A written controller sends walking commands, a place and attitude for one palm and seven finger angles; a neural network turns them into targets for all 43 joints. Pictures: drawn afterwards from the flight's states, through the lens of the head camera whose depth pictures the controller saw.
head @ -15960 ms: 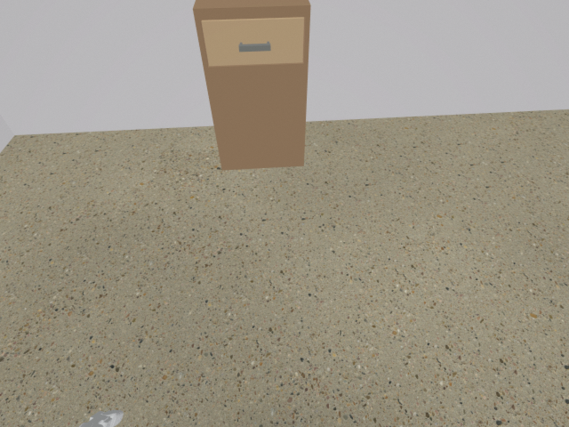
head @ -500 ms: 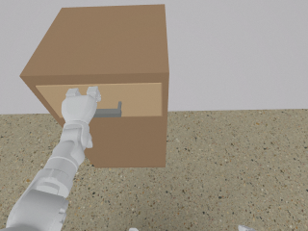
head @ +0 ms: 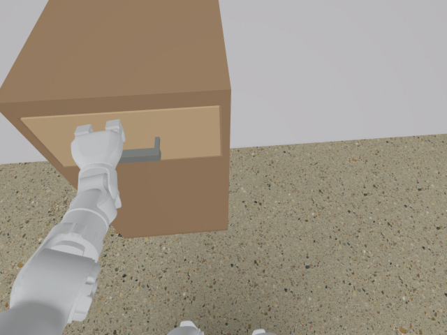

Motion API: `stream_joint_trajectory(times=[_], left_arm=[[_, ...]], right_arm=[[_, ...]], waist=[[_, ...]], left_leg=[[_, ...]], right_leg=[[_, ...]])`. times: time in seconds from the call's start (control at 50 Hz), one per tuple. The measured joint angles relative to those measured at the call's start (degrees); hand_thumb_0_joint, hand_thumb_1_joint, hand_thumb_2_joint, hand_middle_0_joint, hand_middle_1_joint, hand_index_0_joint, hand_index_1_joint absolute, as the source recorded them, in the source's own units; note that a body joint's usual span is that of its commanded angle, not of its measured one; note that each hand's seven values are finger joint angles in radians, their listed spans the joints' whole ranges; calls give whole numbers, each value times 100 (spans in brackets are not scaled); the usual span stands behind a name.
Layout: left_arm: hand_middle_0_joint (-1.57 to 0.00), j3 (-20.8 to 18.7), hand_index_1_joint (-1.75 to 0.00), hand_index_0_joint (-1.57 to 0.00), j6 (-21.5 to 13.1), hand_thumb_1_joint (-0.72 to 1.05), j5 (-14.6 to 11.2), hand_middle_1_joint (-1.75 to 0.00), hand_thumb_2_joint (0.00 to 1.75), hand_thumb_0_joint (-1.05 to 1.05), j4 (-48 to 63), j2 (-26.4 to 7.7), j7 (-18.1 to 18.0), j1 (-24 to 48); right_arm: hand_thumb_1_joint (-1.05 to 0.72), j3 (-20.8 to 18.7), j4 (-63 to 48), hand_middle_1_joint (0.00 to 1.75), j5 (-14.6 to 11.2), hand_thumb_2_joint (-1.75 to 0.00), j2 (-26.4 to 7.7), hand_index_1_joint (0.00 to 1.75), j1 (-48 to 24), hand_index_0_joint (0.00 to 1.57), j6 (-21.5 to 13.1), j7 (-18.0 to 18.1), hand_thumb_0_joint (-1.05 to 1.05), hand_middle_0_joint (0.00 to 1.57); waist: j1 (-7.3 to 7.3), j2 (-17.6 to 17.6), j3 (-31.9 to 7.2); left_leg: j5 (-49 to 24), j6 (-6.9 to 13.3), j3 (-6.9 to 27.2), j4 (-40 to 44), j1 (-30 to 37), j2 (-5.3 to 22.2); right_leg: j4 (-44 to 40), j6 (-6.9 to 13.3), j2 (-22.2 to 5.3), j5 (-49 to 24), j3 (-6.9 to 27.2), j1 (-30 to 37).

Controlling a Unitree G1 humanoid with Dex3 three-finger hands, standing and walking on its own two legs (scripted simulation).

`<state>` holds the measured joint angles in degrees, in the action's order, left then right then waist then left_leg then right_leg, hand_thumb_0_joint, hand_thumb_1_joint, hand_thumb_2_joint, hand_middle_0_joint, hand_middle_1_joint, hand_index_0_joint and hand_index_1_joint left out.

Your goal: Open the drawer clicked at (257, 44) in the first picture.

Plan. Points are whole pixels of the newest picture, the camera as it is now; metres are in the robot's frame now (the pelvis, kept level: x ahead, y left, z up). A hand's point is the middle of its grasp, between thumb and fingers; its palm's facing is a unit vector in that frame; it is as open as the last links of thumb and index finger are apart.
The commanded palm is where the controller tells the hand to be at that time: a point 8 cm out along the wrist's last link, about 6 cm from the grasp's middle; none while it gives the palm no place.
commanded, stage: move the hooked fingers above the handle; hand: left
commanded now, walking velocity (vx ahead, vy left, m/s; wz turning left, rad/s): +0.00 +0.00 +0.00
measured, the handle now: (132, 149) +0.53 +0.19 -0.05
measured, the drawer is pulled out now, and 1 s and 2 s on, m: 0.00 0.00 0.00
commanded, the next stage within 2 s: none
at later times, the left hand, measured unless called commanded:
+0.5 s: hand (112, 168) +0.45 +0.21 +0.00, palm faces -0.16 -0.05 -0.99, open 13.9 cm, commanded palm +0.44 +0.18 +0.07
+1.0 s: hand (107, 165) +0.44 +0.22 +0.01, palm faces -0.11 -0.03 -0.99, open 13.8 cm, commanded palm +0.44 +0.18 +0.07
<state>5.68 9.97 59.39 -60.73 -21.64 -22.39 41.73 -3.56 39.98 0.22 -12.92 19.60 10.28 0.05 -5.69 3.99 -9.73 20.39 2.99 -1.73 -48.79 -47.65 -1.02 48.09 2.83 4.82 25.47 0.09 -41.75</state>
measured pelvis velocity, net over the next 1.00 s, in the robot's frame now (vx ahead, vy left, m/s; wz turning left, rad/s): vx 0.01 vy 0.00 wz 0.01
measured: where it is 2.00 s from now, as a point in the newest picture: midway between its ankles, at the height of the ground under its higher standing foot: outside the picture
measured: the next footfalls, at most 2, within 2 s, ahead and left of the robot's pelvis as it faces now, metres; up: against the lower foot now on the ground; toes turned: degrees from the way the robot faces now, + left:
none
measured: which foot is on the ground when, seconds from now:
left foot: down 0.00-1.00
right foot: down 0.00-1.00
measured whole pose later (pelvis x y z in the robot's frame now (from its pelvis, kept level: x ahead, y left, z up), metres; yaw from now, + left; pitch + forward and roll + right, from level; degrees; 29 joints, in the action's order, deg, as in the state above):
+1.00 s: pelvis +0.01 +0.00 +0.01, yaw +0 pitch +17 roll -1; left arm 8.0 10.4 57.3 -56.5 -20.7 -19.1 39.5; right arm -2.5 39.2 -0.2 -11.7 19.0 10.3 1.4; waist -4.5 3.7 -9.2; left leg 19.9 3.1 -1.3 -46.1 -43.6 -1.3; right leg 44.7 2.6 4.6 24.8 -0.1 -37.3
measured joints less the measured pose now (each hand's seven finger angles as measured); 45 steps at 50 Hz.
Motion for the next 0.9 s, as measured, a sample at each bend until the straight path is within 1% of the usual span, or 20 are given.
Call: stream_joint_trajectory(times=[0.04,0.1,0.14,0.2,0.22,0.26,0.3,0.32,0.38,0.42,0.44,0.46,0.5,0.56,0.62,0.68,0.74,0.82,0.86,0.9], left_arm=[[-32,296,-120,-31,-132,-49,-209,-120,30,0,158,68,369,-73],[-32,698,-120,-32,-699,-49,-283,-120,30,0,429,216,709,-75],[-32,774,-120,-32,-1139,-49,-123,-120,30,0,571,343,669,-13],[-32,496,-121,-32,-1534,-49,249,-121,30,0,630,500,190,142],[-32,352,-121,-32,-1515,-49,354,-121,30,0,572,527,-45,221],[-32,83,-121,-32,-1212,-49,499,-120,30,0,376,528,-517,398],[-35,56,-120,-32,-902,-49,573,-123,30,0,224,558,-897,491],[-36,82,-120,-32,-622,-49,612,-125,30,0,145,612,-991,511],[-36,12,-120,-31,188,-49,473,-126,30,0,-255,660,-864,499],[-36,-70,-120,-31,513,-49,219,-125,30,0,-460,556,-548,432],[-35,-109,-120,-31,575,-49,74,-124,30,0,-483,472,-339,380],[-35,-107,-120,-31,565,-49,-67,-124,30,0,-450,374,-116,324],[-34,13,-120,-32,312,-49,-254,-123,30,0,-226,175,319,198],[-34,478,-120,-32,-335,-49,-273,-122,30,0,249,17,706,78],[-33,829,-120,-32,-1013,-49,-98,-121,30,0,584,110,725,122],[-32,756,-120,-32,-1367,-49,96,-121,30,0,624,364,410,221],[-32,357,-120,-32,-1250,-49,274,-121,30,0,467,573,-114,260],[-32,-129,-120,-31,-562,-49,478,-121,30,0,241,522,-661,184],[-32,-229,-120,-31,-218,-49,488,-121,30,0,191,416,-693,88],[-32,-260,-120,-32,20,-49,354,-120,30,0,198,302,-530,-34]], right_arm=[[-90,11,42,30,-10,-90,34,30,89,20,-41,46,0,20],[-90,29,87,30,10,-90,55,30,146,20,-168,131,0,21],[-90,27,90,30,36,-90,40,30,109,20,-250,153,0,21],[-90,31,31,30,93,-90,-18,30,-36,20,-301,122,0,21],[-90,41,-1,30,115,-90,-37,30,-97,20,-296,105,0,21],[-90,68,-72,30,158,-90,-63,30,-223,20,-256,68,0,20],[-90,82,-130,30,171,-90,-78,30,-314,20,-177,18,0,20],[-90,94,-144,30,161,-90,-81,30,-352,20,-124,-8,0,20],[-90,169,-160,30,62,-90,-42,30,-438,20,50,-23,0,20],[-90,228,-185,30,-26,-90,21,30,-429,20,111,34,0,20],[-90,250,-201,30,-58,-90,57,30,-398,20,111,78,0,20],[-90,266,-220,30,-80,-90,90,30,-348,20,92,130,0,20],[-90,262,-228,30,-85,-90,137,30,-201,20,-16,225,0,21],[-90,166,-138,30,-41,-90,116,30,42,20,-227,292,0,21],[-90,39,0,30,28,-90,5,30,136,20,-338,263,0,21],[-90,-46,68,30,78,-90,-118,30,35,20,-332,162,0,21],[-90,-38,-15,30,119,-90,-182,30,-133,20,-257,64,0,20],[-90,41,-203,30,152,-90,-132,30,-287,20,-94,13,0,20],[-90,66,-240,30,122,-90,-73,30,-301,20,-16,8,0,20],[-90,85,-226,30,65,-90,-5,30,-269,20,39,23,0,20]], waist=[[36,-10,46],[33,-64,74],[2,-100,43],[-89,-105,-55],[-123,-96,-90],[-172,-65,-125],[-152,-15,-114],[-127,10,-100],[-93,47,-29],[-95,29,39],[-97,7,78],[-98,-20,115],[-80,-81,150],[6,-145,99],[80,-152,24],[56,-126,-50],[-25,-95,-108],[-92,-43,-105],[-64,-9,-59],[-7,12,-13]], left_leg=[[-56,11,61,149,209,-34],[-87,27,154,216,355,-94],[-60,38,173,134,284,-113],[22,59,119,-99,-2,-102],[52,66,87,-185,-118,-91],[99,81,12,-329,-322,-63],[115,99,-58,-391,-429,-35],[107,111,-90,-382,-435,-24],[37,118,-175,-202,-279,-6],[-33,108,-195,-13,-87,-5],[-70,101,-187,86,21,-8],[-106,93,-164,179,126,-14],[-160,73,-78,319,290,-34],[-153,43,87,337,372,-77],[-53,35,209,145,277,-112],[65,42,211,-115,43,-113],[141,57,100,-300,-202,-73],[168,65,-68,-366,-361,2],[145,60,-110,-297,-304,26],[101,51,-119,-159,-152,33]], right_leg=[[-199,-14,-25,-58,-50,251],[-321,-26,-73,-74,-141,454],[-249,-34,-89,-40,-167,397],[11,-48,-86,44,-132,89],[115,-53,-80,73,-106,-42],[298,-65,-63,117,-42,-283],[389,-99,-46,120,23,-423],[391,-108,-37,107,56,-444],[261,-119,-28,26,152,-341],[95,-118,-28,-45,185,-168],[-2,-115,-30,-81,184,-61],[-103,-108,-33,-115,167,52],[-285,-83,-44,-164,92,259],[-411,-46,-67,-151,-69,438],[-312,-36,-84,-49,-199,423],[-63,-38,-84,69,-218,198],[188,-44,-61,142,-120,-107],[349,-55,-9,149,43,-362],[299,-57,10,116,92,-331],[165,-52,17,64,111,-187]])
